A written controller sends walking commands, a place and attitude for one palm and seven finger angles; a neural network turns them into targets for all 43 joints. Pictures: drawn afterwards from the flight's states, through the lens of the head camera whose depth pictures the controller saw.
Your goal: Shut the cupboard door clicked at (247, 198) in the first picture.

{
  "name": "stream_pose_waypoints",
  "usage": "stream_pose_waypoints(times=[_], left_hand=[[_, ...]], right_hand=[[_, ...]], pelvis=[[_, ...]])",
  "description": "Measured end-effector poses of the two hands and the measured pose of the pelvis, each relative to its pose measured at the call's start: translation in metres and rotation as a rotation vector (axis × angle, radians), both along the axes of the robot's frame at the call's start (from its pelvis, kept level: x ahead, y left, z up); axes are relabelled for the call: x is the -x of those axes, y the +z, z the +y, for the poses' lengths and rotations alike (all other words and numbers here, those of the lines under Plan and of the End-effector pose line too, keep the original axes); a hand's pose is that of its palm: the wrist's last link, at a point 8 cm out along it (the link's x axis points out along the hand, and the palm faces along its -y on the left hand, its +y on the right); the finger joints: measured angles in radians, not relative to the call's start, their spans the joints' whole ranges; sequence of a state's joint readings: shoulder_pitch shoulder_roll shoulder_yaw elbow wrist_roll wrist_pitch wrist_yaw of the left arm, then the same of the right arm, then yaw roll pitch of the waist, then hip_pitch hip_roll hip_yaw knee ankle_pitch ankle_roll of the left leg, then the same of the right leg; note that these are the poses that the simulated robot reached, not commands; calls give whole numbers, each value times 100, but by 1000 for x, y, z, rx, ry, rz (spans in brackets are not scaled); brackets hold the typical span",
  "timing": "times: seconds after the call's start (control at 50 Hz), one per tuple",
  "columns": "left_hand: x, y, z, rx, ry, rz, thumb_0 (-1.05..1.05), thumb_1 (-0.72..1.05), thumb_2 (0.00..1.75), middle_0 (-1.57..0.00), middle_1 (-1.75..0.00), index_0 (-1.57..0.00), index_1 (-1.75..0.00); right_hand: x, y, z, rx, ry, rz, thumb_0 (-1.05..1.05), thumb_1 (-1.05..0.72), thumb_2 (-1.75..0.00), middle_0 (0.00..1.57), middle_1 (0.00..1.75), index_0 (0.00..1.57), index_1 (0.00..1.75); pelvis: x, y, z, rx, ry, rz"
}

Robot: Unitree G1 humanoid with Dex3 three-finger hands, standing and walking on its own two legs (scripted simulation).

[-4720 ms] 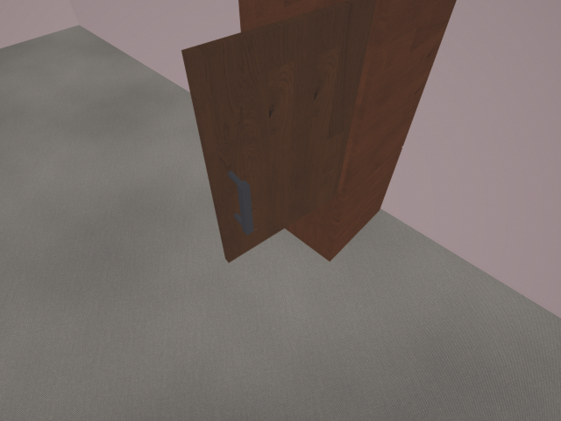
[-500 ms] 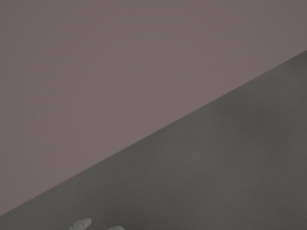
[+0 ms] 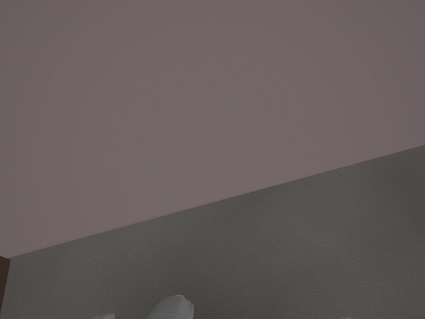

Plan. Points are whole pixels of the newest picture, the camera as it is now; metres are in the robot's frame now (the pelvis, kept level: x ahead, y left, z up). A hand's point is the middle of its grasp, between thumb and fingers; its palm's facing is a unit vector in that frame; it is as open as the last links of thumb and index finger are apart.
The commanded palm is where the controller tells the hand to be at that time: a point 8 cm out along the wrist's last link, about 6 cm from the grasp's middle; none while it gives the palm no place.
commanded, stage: turn to face it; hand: left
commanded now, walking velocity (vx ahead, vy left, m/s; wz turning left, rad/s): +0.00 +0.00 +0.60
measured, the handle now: out of the picture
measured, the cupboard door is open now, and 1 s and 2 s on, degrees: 81 81 81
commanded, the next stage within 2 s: none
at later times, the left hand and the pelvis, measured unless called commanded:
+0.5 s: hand out of the picture +0.04 +0.22 -0.16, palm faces +0.32 -0.90 -0.30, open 7.4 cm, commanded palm none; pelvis +0.02 -0.03 -0.02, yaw +19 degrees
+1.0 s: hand out of the picture -0.04 +0.20 -0.18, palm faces +0.60 -0.76 -0.23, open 7.4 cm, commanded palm none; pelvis +0.02 -0.02 -0.01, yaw +37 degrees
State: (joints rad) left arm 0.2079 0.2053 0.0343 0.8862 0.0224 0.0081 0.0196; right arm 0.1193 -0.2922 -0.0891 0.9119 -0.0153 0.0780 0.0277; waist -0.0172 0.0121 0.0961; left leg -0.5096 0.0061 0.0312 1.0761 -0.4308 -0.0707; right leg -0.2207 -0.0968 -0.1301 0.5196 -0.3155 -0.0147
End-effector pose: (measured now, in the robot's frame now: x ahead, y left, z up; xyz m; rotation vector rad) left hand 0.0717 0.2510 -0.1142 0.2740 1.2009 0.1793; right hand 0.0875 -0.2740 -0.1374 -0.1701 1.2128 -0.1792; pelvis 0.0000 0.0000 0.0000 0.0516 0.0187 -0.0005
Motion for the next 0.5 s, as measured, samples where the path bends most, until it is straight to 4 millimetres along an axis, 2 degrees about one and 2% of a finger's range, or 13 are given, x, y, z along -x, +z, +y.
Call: stream_pose_waypoints(times=[0.12,0.22,0.26,0.32,0.38,0.5], left_hand=[[41,-12,-8,50,112,45,1,90,90,-21,-30,-21,-29],[75,-37,8,76,220,83,1,90,90,-21,-30,-21,-30],[84,-42,16,67,254,105,1,90,90,-21,-30,-21,-30],[83,-38,22,50,300,97,1,91,90,-21,-30,-21,-29],[75,-28,23,38,323,55,1,91,90,-20,-29,-20,-29],[56,-15,8,-7,338,-40,1,91,90,-20,-29,-20,-29]], right_hand=[[-51,8,16,1,142,-31,1,-91,-90,19,30,19,30],[-92,6,45,22,266,-103,0,-91,-90,20,30,19,30],[-98,7,53,27,299,-118,0,-91,-90,20,30,20,30],[-96,9,58,34,332,-95,0,-91,-90,20,30,20,30],[-91,7,56,29,354,-53,0,-91,-90,20,30,20,30],[-92,-12,36,-5,369,10,0,-91,-90,20,30,20,30]], pelvis=[[-2,0,-4,-5,88,1],[-4,-17,7,25,164,6],[-3,-20,6,19,190,2],[-4,-15,2,30,228,2],[-6,-10,-4,41,260,0],[-17,-15,-27,39,327,-1]])
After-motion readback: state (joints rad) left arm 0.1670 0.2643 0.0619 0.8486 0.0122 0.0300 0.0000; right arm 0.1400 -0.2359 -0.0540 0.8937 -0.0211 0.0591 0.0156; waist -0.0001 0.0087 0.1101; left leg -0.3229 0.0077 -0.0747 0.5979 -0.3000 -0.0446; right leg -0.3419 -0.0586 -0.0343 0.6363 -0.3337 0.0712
